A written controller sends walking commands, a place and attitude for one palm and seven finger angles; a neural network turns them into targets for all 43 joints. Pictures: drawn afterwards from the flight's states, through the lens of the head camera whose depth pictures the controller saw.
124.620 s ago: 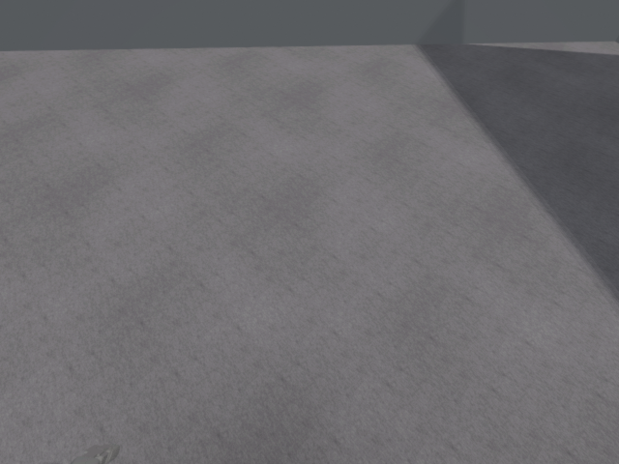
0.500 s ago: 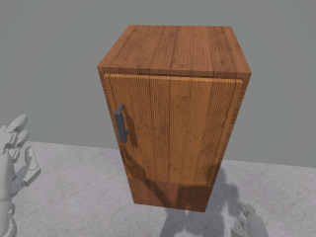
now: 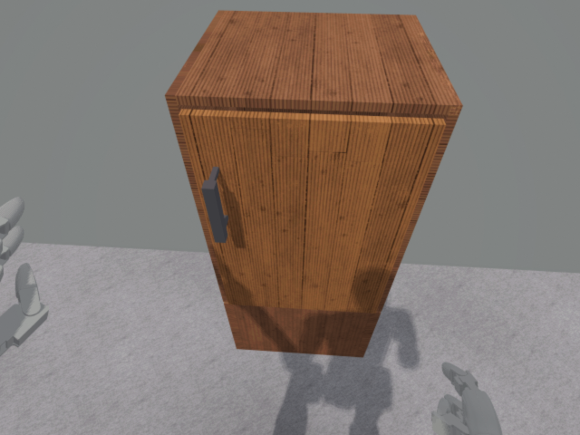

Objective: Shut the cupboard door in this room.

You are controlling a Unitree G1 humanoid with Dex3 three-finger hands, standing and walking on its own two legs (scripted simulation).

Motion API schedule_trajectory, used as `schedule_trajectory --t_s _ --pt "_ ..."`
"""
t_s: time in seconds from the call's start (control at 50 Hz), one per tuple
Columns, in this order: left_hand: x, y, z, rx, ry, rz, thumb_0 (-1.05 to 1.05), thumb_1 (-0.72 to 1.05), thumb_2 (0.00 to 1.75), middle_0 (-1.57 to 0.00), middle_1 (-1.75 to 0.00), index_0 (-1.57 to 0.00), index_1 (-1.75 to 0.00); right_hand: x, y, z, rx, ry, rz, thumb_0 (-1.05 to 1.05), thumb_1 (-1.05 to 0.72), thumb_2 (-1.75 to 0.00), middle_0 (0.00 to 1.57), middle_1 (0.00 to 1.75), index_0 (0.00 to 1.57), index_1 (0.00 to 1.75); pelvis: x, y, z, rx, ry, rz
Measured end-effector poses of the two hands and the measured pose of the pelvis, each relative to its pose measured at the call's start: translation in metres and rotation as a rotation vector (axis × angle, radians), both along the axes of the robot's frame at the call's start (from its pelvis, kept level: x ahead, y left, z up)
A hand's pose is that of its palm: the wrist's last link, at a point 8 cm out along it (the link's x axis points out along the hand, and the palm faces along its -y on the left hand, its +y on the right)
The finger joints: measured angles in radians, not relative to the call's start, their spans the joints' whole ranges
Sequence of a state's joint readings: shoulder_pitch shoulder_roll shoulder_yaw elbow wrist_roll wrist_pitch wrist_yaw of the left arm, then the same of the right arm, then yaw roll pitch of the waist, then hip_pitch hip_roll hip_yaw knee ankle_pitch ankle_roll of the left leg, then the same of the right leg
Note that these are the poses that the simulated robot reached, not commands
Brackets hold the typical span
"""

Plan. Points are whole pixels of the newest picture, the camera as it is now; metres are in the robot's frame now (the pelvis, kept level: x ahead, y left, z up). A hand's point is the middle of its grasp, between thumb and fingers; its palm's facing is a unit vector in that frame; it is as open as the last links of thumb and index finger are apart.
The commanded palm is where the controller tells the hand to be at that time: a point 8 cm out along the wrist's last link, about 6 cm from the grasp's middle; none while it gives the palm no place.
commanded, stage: step back with the hand held close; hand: left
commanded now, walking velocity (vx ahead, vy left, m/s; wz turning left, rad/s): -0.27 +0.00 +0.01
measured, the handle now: (218, 205) +0.49 +0.17 +0.02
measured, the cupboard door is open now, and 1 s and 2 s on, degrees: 0 0 0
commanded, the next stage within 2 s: stop stepping back and stand still in 0.96 s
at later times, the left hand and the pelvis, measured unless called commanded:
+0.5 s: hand out of the picture +0.12 +0.27 +0.17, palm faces +0.48 -0.79 -0.39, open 7.4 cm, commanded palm +0.06 +0.31 +0.18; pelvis -0.07 +0.00 -0.02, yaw +2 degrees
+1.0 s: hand out of the picture +0.05 +0.30 +0.17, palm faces +0.43 -0.80 -0.41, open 7.4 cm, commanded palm -0.02 +0.33 +0.18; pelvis -0.15 +0.02 -0.02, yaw +2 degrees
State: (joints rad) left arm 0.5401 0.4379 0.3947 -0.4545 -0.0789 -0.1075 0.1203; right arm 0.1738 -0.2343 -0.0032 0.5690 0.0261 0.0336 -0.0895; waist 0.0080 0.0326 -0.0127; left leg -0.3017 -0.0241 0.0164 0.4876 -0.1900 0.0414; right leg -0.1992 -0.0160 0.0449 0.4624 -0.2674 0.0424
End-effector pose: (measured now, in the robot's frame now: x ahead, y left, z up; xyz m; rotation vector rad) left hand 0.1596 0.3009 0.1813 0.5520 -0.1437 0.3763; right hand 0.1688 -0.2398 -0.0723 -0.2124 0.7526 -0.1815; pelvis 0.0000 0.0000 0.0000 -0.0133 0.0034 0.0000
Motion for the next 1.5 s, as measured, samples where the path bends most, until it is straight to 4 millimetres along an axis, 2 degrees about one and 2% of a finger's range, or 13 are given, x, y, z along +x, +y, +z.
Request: schedule_trajectory --t_s 0.2,0.44,0.66,0.86,1.02,1.08,1.16,1.22,1.28,1.34,1.42,1.46,1.5 --pt "-0.038 0.009 -0.003 0.019 -0.065 0.006 0.01 0.89 0.9 -0.22 -0.31 -0.21 -0.3 -0.037 0.011 0.002 -0.014 -0.025 0.021 0.01 -0.91 -0.9 0.2 0.3 0.2 0.3 -0.034 0.004 -0.006 -0.014 0.003 0.012" --pt "-0.082 -0.001 -0.004 -0.004 -0.172 0.022 0.01 0.89 0.9 -0.22 -0.31 -0.21 -0.3 -0.086 0.0 -0.014 -0.05 0.03 0.047 0.01 -0.9 -0.9 0.2 0.3 0.2 0.3 -0.067 -0.002 -0.014 -0.031 -0.011 0.033" --pt "-0.1 0.025 0.007 0.061 -0.222 -0.006 0.01 0.89 0.9 -0.22 -0.31 -0.21 -0.3 -0.119 0.015 -0.006 -0.061 0.012 0.023 0.01 -0.91 -0.9 0.2 0.3 0.2 0.3 -0.095 0.008 -0.013 -0.082 0.006 0.054" --pt "-0.131 0.007 -0.001 0.005 -0.209 -0.092 0.01 0.89 0.9 -0.21 -0.31 -0.21 -0.3 -0.138 0.027 -0.011 -0.037 0.005 0.054 0.01 -0.9 -0.9 0.2 0.3 0.2 0.3 -0.128 0.013 -0.015 -0.062 0.008 0.012" --pt "-0.151 0.039 0.006 0.042 -0.245 -0.073 0.01 0.88 0.9 -0.22 -0.31 -0.21 -0.3 -0.165 0.035 0.0 -0.061 -0.028 0.023 0.01 -0.9 -0.9 0.2 0.3 0.2 0.3 -0.154 0.026 -0.015 -0.087 -0.007 0.035" --pt "-0.172 0.045 0.011 0.06 -0.253 -0.064 0.01 0.89 0.9 -0.22 -0.31 -0.21 -0.3 -0.179 0.039 0.002 -0.053 -0.026 0.039 0.01 -0.9 -0.9 0.2 0.3 0.2 0.3 -0.17 0.029 -0.014 -0.078 -0.007 0.039" --pt "-0.194 0.051 0.005 0.026 -0.271 -0.067 0.01 0.89 0.9 -0.21 -0.31 -0.21 -0.3 -0.205 0.044 0.003 -0.087 0.011 0.027 0.01 -0.9 -0.9 0.2 0.3 0.2 0.3 -0.175 0.047 -0.015 -0.047 -0.005 -0.045" --pt "-0.186 0.066 -0.009 -0.039 -0.296 -0.052 0.01 0.89 0.9 -0.21 -0.31 -0.21 -0.3 -0.224 0.05 -0.004 -0.119 0.016 -0.004 0.01 -0.9 -0.9 0.2 0.3 0.2 0.3 -0.189 0.061 -0.022 -0.073 -0.005 -0.039" --pt "-0.173 0.077 -0.014 -0.099 -0.27 -0.035 0.01 0.89 0.9 -0.21 -0.31 -0.21 -0.3 -0.249 0.064 -0.001 -0.084 0.037 -0.025 0.01 -0.91 -0.9 0.2 0.3 0.2 0.3 -0.207 0.065 -0.014 -0.071 -0.024 -0.032" --pt "-0.177 0.069 -0.006 -0.117 -0.217 -0.08 0.01 0.89 0.9 -0.21 -0.3 -0.21 -0.3 -0.271 0.079 0.012 -0.024 0.037 -0.041 0.01 -0.91 -0.9 0.2 0.3 0.2 0.3 -0.217 0.066 0.001 -0.07 -0.017 -0.05" --pt "-0.198 0.048 0.017 -0.062 -0.152 -0.206 0.02 0.89 0.9 -0.21 -0.3 -0.2 -0.3 -0.292 0.09 0.023 0.01 0.034 -0.053 0.01 -0.9 -0.9 0.2 0.3 0.2 0.3 -0.224 0.07 0.015 -0.072 0.007 -0.082" --pt "-0.209 0.045 0.025 0.011 -0.125 -0.244 0.01 0.89 0.9 -0.21 -0.3 -0.21 -0.3 -0.298 0.09 0.019 0.011 0.035 -0.056 0.01 -0.9 -0.9 0.2 0.3 0.2 0.3 -0.23 0.071 0.013 -0.049 0.017 -0.092" --pt "-0.217 0.047 0.026 0.104 -0.122 -0.253 0.01 0.89 0.9 -0.21 -0.31 -0.21 -0.3 -0.302 0.085 0.005 0.005 0.03 -0.055 0.01 -0.9 -0.9 0.2 0.3 0.2 0.3 -0.24 0.074 -0.001 0.008 0.029 -0.125"
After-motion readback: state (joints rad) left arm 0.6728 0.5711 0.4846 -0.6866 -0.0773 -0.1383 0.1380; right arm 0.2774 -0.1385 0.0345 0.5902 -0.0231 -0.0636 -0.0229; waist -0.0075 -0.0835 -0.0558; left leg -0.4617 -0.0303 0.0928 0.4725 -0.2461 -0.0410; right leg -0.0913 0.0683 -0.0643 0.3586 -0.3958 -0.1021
